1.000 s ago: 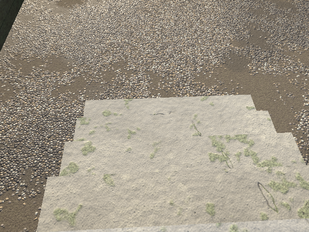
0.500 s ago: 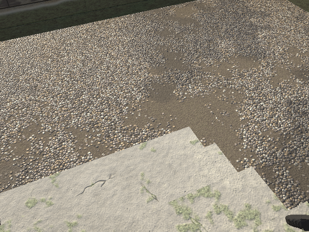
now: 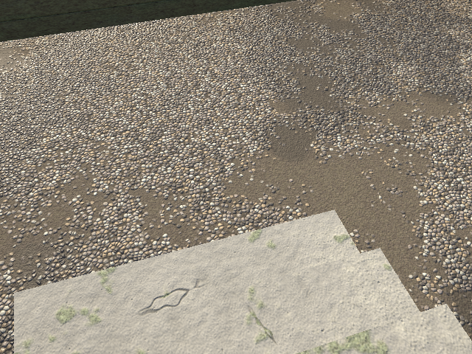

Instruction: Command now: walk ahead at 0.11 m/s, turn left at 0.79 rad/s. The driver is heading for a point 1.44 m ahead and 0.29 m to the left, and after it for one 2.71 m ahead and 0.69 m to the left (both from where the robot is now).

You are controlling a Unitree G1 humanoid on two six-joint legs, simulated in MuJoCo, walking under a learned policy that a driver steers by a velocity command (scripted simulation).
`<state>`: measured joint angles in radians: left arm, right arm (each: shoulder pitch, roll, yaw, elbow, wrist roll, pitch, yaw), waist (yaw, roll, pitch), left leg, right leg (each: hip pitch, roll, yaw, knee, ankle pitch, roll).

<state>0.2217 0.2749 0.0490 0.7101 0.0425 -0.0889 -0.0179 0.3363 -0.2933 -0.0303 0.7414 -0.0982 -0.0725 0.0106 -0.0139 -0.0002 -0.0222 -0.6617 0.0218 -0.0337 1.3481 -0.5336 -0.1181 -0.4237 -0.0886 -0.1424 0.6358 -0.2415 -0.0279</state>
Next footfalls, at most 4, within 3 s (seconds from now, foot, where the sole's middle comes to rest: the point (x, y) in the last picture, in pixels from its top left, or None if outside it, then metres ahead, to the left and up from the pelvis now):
0.12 left None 0.02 0.13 -0.76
0.58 right None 0.30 0.01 -0.93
1.00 left None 0.02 0.15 -0.76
1.58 right None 0.11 -0.07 -0.76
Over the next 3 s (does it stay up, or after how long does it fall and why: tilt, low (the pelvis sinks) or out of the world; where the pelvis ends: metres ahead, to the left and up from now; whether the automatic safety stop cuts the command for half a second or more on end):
stays up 0.89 0.27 -0.44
